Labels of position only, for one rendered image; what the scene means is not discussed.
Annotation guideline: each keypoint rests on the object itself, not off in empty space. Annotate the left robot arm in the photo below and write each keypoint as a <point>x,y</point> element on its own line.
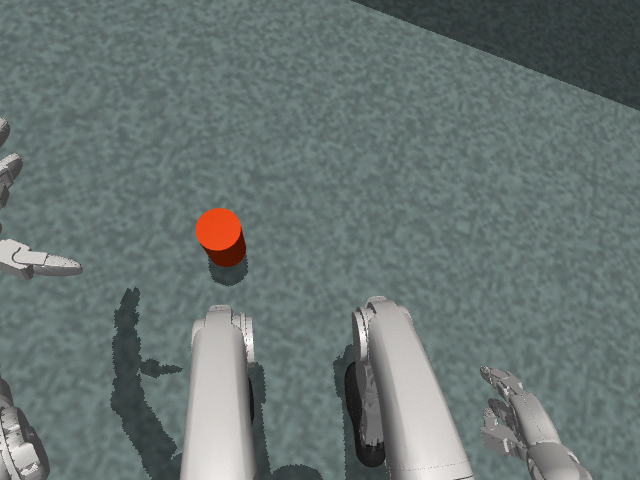
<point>22,455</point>

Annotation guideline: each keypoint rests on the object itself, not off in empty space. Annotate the left robot hand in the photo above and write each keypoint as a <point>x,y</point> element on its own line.
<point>18,259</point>

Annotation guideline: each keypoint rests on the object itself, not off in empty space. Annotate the right robot hand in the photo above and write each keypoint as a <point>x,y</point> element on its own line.
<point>527,421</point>

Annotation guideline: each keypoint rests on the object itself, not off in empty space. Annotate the right robot arm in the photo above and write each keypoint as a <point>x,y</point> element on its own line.
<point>553,461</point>

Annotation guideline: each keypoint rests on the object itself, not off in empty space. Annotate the can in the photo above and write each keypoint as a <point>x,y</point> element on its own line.
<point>219,232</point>

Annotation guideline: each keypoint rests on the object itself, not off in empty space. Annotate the right robot foot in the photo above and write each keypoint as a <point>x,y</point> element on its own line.
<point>370,456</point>

